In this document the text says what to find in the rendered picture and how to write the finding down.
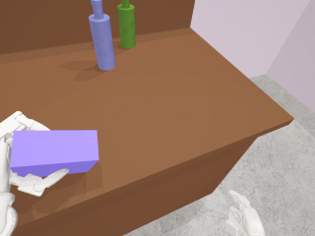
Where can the right robot hand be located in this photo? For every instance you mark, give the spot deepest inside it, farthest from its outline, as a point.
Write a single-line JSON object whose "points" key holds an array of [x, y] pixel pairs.
{"points": [[248, 221]]}

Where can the table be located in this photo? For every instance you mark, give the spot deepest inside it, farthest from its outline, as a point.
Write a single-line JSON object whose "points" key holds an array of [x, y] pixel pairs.
{"points": [[172, 117]]}

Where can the left robot hand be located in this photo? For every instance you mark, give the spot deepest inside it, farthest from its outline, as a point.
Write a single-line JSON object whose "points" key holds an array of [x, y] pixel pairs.
{"points": [[30, 184]]}

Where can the sponge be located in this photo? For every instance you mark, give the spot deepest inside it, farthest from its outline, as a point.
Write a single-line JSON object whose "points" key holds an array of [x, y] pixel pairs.
{"points": [[43, 152]]}

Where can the left robot forearm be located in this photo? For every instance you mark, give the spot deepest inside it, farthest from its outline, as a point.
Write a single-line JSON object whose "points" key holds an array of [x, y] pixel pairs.
{"points": [[8, 215]]}

